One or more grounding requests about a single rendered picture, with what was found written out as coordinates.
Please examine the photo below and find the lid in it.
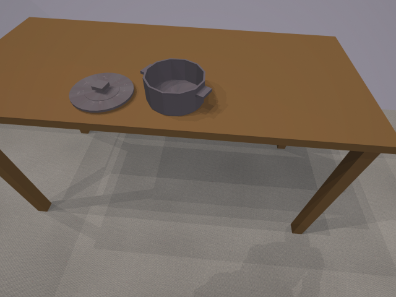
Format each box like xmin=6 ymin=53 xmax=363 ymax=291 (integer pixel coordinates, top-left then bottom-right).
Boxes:
xmin=69 ymin=72 xmax=134 ymax=113

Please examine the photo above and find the pot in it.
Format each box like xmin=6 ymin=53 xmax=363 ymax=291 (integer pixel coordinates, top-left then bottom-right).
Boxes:
xmin=140 ymin=58 xmax=212 ymax=116

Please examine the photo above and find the knob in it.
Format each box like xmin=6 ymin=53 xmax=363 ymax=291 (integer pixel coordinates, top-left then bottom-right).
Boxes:
xmin=91 ymin=79 xmax=110 ymax=92

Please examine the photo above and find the table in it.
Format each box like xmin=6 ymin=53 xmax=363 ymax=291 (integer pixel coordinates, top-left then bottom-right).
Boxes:
xmin=0 ymin=17 xmax=396 ymax=234

